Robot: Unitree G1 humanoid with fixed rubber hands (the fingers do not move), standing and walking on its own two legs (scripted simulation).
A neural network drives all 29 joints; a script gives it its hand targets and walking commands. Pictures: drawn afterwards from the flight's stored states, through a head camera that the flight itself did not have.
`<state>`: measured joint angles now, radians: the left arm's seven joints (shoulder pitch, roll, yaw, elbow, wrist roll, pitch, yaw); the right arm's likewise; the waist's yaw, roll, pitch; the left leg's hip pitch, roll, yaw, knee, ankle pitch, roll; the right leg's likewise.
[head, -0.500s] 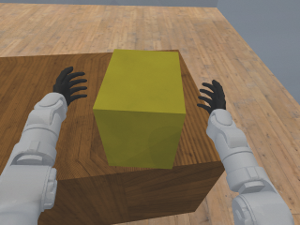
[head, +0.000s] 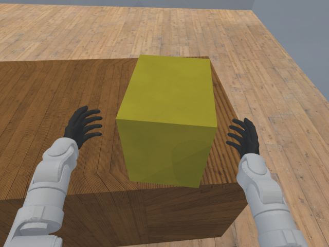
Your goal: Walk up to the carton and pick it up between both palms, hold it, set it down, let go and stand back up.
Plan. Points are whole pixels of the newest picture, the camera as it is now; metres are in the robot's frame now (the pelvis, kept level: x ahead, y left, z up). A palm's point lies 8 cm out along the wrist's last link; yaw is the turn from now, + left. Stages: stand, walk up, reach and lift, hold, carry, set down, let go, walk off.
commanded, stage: set down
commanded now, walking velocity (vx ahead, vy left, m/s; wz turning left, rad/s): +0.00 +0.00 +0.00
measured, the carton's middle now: (169, 120) +0.47 +0.00 +0.03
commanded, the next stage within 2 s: none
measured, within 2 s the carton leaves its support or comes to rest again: neither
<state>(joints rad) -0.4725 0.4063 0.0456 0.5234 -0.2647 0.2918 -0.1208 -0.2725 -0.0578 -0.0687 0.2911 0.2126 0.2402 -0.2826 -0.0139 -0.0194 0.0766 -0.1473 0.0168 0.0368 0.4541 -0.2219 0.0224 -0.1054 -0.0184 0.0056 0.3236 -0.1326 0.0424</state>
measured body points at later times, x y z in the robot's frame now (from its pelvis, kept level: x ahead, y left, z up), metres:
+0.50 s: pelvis +0.02 -0.01 +0.00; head +0.02 +0.02 +0.45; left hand +0.31 +0.25 +0.04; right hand +0.28 -0.18 +0.04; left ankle +0.02 +0.10 -0.74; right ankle +0.03 -0.15 -0.74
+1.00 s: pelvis +0.04 -0.01 +0.00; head +0.05 +0.02 +0.45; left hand +0.23 +0.25 -0.02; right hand +0.24 -0.18 -0.02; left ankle +0.02 +0.10 -0.74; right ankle +0.03 -0.15 -0.74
